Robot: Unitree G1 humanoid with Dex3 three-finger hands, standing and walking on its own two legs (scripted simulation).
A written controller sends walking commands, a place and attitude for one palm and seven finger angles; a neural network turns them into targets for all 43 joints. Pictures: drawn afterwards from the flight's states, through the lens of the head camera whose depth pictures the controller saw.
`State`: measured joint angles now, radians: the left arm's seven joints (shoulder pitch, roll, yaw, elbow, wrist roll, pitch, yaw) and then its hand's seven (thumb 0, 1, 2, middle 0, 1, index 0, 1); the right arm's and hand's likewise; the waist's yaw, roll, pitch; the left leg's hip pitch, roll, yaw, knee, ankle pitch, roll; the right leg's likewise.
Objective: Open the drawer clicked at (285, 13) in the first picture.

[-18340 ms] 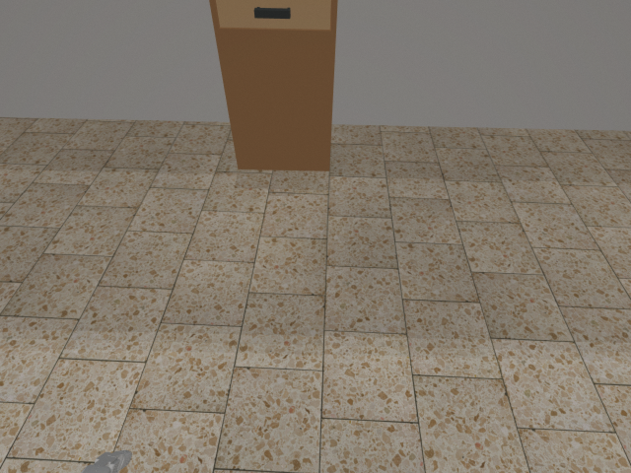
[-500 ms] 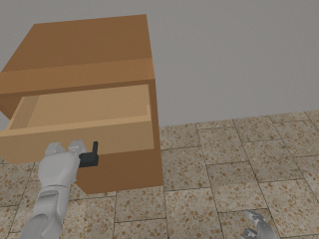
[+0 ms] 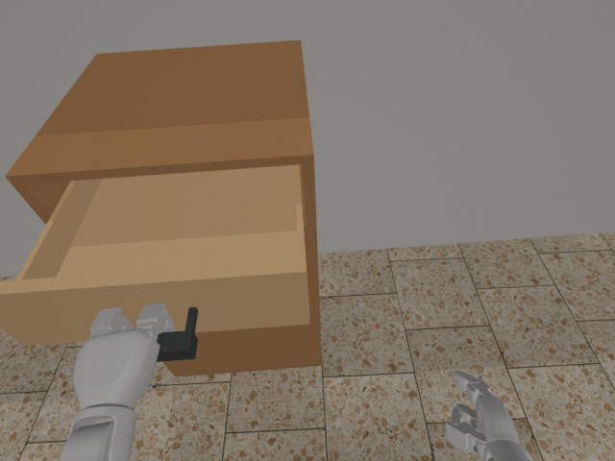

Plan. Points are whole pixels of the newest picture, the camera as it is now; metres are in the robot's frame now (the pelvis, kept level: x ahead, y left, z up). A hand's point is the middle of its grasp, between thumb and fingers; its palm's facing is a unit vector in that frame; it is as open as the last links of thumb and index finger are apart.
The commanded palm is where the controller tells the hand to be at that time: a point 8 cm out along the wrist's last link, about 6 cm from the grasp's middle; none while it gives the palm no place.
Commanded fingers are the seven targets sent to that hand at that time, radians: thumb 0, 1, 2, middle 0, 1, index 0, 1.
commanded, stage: pull the drawer open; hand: left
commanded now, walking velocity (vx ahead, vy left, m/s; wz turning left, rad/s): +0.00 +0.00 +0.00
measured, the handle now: (146, 332) +0.26 +0.25 +0.02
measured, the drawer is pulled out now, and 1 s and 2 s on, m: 0.21 0.30 0.30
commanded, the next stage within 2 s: open the thumb to release the handle in 0.94 s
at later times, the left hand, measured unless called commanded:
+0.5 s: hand (131, 411) +0.17 +0.24 +0.00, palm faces -0.01 -0.10 -1.00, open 6.1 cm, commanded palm +0.13 +0.24 +0.06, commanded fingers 0.00 0.90 0.90 -0.40 -1.35 -0.40 -1.35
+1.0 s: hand (120, 457) +0.12 +0.23 +0.00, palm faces -0.02 -0.10 -0.99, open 6.2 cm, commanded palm +0.08 +0.22 +0.06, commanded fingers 0.00 0.90 0.90 -0.40 -1.35 -0.40 -1.35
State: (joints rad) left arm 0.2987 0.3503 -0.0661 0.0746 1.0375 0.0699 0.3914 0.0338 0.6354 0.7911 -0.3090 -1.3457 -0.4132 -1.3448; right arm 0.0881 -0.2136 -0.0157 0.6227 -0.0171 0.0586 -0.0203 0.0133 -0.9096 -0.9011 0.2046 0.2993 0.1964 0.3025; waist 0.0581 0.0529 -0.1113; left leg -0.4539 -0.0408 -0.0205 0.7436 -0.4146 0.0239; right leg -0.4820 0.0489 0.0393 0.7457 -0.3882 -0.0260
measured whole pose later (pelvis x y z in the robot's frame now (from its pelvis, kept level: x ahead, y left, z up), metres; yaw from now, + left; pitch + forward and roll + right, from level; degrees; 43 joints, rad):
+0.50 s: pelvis +0.00 +0.00 +0.00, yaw -1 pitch +8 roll +0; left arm 0.53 0.35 -0.05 -0.11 1.03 0.06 0.41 0.04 0.63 0.75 -0.31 -1.35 -0.41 -1.34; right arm 0.10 -0.23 -0.02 0.60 -0.03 0.07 0.01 0.01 -0.91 -0.90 0.20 0.30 0.20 0.30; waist 0.07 0.05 -0.11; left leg -0.47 -0.03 -0.01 0.78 -0.44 0.02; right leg -0.51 0.06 0.05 0.79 -0.41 -0.03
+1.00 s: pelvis +0.00 -0.01 -0.01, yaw -1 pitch +8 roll +0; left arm 0.75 0.36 -0.04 -0.25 1.02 0.03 0.46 0.05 0.62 0.74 -0.31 -1.35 -0.41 -1.34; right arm 0.12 -0.22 0.00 0.53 -0.04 0.09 0.05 0.01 -0.91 -0.90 0.20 0.30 0.20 0.30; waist 0.08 0.05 -0.14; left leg -0.53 -0.03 0.00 0.85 -0.47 0.02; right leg -0.57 0.07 0.05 0.86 -0.44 -0.03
